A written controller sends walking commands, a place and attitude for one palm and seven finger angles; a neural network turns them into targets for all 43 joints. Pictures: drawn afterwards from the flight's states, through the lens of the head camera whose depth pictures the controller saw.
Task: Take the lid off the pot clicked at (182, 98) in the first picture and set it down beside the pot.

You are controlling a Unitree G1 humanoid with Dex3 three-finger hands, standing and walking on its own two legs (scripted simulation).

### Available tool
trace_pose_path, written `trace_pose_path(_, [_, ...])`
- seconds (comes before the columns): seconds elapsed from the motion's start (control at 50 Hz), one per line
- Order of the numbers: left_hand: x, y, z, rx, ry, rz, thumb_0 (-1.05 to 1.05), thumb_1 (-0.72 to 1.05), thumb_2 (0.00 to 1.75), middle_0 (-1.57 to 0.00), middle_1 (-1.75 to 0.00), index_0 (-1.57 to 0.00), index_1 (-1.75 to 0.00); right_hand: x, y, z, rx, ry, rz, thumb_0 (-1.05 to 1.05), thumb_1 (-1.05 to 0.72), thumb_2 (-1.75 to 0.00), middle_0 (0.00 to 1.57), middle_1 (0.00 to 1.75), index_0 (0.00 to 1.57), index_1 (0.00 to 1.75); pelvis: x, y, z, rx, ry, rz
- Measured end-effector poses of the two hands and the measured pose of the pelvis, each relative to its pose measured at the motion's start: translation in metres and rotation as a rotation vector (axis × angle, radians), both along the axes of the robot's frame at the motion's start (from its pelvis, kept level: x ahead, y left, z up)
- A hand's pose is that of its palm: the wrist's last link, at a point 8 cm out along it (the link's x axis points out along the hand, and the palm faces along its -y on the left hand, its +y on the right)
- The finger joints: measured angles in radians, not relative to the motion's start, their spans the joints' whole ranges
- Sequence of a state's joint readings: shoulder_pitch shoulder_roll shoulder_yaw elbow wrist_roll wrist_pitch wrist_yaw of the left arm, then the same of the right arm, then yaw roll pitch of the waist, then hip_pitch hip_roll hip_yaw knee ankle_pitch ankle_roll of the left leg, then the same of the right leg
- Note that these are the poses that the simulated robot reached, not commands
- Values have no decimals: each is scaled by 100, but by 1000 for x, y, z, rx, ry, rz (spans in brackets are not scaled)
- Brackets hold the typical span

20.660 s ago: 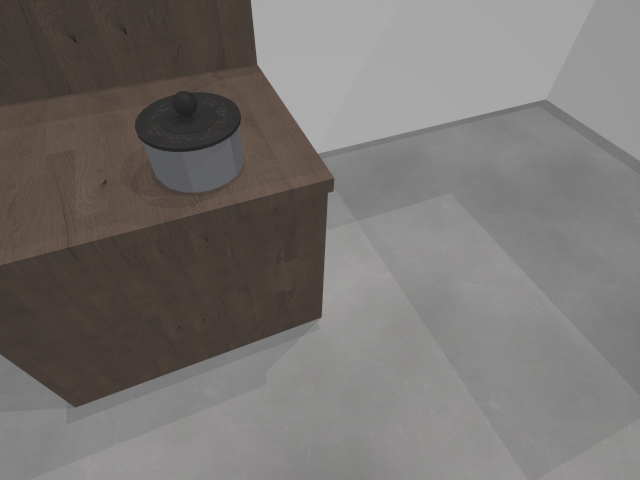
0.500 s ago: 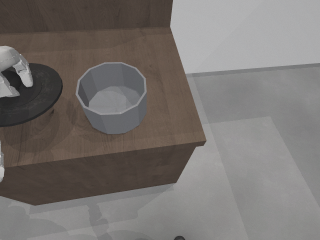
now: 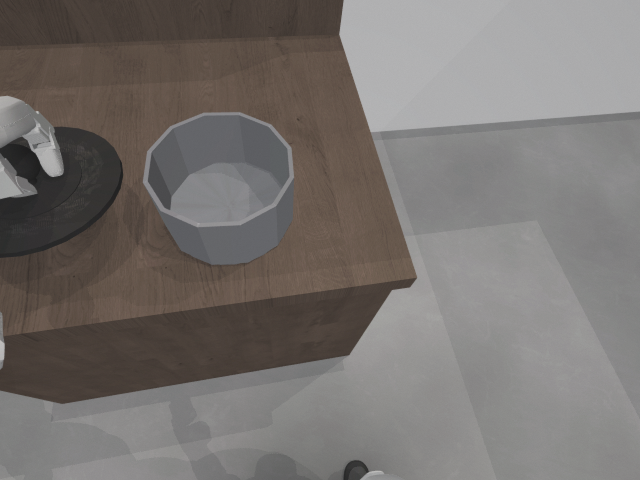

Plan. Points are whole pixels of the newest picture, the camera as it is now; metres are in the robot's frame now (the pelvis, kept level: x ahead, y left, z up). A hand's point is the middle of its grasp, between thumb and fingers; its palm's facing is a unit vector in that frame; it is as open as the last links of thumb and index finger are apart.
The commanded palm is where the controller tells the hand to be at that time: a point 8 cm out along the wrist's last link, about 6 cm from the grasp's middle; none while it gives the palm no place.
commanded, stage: lower the lid onto the table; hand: left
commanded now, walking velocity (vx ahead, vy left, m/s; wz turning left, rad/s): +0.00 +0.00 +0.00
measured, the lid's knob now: (16, 164) +0.50 +0.34 +0.06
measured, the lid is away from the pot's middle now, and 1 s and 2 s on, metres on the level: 0.23 0.23 0.23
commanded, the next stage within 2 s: open the fingers wide in 1.22 s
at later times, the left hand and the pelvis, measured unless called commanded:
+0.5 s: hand (20, 201) +0.45 +0.32 +0.05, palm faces -0.49 -0.12 -0.87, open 6.1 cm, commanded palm +0.49 +0.33 +0.10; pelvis -0.01 +0.00 -0.01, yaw +0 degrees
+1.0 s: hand (40, 212) +0.45 +0.32 +0.02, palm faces -0.50 -0.10 -0.86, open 6.1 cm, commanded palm +0.51 +0.32 +0.07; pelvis -0.03 -0.01 -0.02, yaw -1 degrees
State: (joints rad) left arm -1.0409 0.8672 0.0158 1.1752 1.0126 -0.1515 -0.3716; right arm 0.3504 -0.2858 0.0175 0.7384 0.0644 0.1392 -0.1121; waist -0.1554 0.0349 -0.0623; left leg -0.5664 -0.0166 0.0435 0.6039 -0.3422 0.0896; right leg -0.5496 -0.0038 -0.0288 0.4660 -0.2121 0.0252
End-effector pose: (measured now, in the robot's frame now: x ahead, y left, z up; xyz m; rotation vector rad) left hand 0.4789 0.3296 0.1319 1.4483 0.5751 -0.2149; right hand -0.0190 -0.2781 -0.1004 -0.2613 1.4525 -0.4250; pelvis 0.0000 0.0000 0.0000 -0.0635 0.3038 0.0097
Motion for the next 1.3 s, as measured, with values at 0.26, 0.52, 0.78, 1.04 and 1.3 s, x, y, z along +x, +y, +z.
trace_pose_path(0.26, [-12,2,-15,-9,17,-2,4,33,69,-67,-97,-83,-107,3,-1,-4,3,-2,7,0,-90,-90,21,30,20,30,-4,-1,-3,0,2,-1])
trace_pose_path(0.52, [-22,-3,-25,7,12,-21,4,33,69,-67,-97,-83,-107,-7,-6,-5,-14,-10,15,0,-90,-90,21,30,20,30,-15,-4,-7,-2,5,4])
trace_pose_path(0.78, [-25,-9,-43,5,32,-36,4,33,69,-67,-97,-83,-107,-35,-8,-7,-29,30,-14,0,-90,-90,21,30,20,30,-25,-8,-14,-5,23,-5])
trace_pose_path(1.04, [-16,-7,-59,13,31,-39,4,33,69,-67,-97,-83,-107,-51,-5,-10,-37,76,-33,0,-90,-90,21,30,20,30,-26,-6,-21,-13,59,-11])
trace_pose_path(1.3, [-3,-2,-79,-8,35,-44,4,33,69,-67,-97,-83,-107,-48,5,-14,-38,104,-33,0,-90,-90,21,30,20,30,-23,-1,-28,-25,98,-13])
